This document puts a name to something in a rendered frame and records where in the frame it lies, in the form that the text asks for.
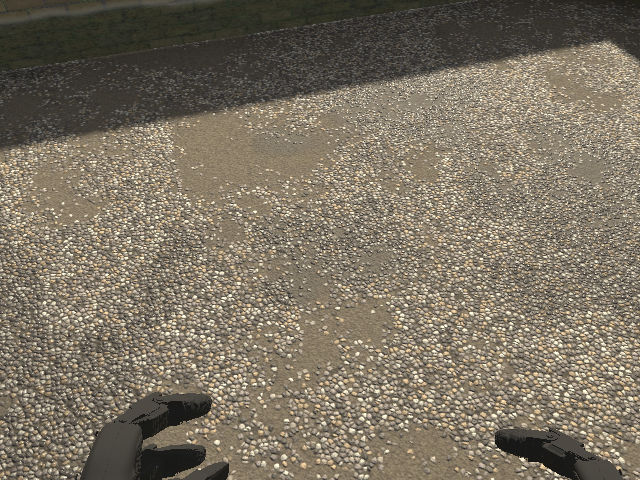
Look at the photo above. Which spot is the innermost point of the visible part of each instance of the left robot hand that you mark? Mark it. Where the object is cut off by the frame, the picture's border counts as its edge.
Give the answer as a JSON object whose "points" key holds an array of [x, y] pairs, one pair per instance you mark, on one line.
{"points": [[117, 452]]}

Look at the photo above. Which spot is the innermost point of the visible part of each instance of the right robot hand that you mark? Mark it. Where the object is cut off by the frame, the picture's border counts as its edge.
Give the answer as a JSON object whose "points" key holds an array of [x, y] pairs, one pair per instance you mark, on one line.
{"points": [[558, 452]]}

